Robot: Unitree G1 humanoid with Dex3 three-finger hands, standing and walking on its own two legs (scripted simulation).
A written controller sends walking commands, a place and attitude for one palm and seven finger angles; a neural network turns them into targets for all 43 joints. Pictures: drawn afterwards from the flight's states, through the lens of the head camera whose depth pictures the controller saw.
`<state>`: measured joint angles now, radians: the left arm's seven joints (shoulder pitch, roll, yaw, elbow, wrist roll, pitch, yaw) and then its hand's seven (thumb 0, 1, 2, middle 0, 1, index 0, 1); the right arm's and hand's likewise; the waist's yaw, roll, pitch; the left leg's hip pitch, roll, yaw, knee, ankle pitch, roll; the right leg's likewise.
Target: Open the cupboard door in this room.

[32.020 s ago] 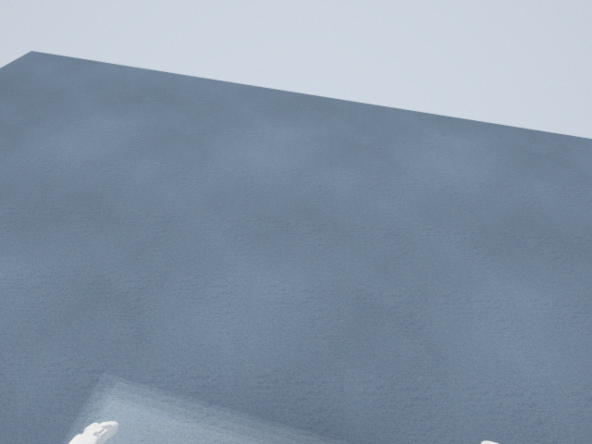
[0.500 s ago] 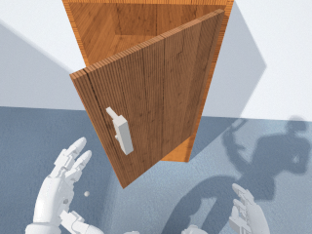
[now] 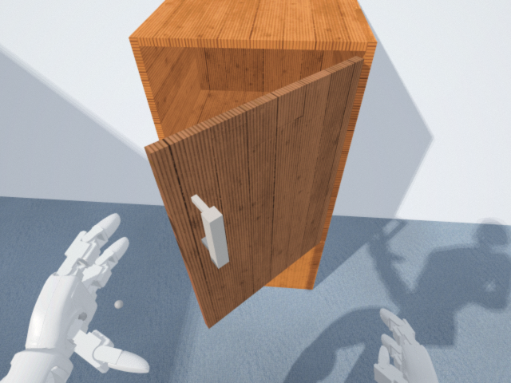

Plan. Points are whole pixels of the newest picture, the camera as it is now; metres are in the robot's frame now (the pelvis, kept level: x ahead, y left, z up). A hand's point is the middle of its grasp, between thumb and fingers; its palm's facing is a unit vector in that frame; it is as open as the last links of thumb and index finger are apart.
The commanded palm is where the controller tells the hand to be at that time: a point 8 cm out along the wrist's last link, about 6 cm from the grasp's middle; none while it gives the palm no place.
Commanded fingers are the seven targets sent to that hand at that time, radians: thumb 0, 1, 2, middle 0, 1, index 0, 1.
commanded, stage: draw the hand back to the body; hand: left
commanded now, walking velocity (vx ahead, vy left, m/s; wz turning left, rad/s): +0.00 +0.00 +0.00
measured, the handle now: (209, 231) +0.34 +0.11 +0.07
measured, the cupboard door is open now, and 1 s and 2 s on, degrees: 44 44 44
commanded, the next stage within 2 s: step back with the hand held close in 1.06 s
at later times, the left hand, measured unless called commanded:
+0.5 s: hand (47, 256) +0.21 +0.27 +0.17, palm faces +0.39 -0.83 -0.40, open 11.2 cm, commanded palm +0.16 +0.31 +0.19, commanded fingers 0.00 0.62 0.78 -0.19 -0.30 -0.19 -0.30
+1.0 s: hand (35, 249) +0.21 +0.27 +0.19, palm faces +0.43 -0.81 -0.39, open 7.5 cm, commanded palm +0.16 +0.31 +0.21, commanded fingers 0.00 0.90 0.90 -0.20 -0.30 -0.20 -0.30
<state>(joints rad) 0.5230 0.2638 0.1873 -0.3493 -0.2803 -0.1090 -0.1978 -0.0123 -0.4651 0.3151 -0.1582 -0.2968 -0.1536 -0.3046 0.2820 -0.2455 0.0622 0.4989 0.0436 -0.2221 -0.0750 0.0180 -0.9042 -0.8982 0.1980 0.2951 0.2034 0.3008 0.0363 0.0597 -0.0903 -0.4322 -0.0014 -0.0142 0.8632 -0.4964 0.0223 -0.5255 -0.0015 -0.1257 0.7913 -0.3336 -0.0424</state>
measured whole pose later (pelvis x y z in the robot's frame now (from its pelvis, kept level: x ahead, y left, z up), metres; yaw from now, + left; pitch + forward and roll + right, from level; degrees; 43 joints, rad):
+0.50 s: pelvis +0.02 +0.02 +0.04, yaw -1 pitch -3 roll -1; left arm 0.51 0.33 0.27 -0.41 -0.03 -0.07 0.12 0.00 0.29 0.64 -0.19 -0.30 -0.19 -0.31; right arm 0.22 -0.22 0.06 0.62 -0.01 -0.17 -0.07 0.02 -0.90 -0.90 0.20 0.30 0.20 0.30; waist 0.07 0.06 0.01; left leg -0.06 -0.03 0.02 0.47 -0.35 0.05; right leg -0.18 -0.01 -0.09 0.45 -0.21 -0.01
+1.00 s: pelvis +0.02 +0.01 +0.04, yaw -2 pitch -5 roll -1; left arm 0.46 0.33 0.33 -0.38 -0.04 -0.08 0.11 0.01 0.88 0.89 -0.21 -0.30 -0.21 -0.31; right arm 0.21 -0.22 0.03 0.65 -0.01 -0.13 -0.05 0.02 -0.90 -0.90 0.20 0.30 0.20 0.30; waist 0.07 0.05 0.04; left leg 0.00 -0.02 0.02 0.39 -0.30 0.04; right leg -0.12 0.01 -0.08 0.38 -0.16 -0.02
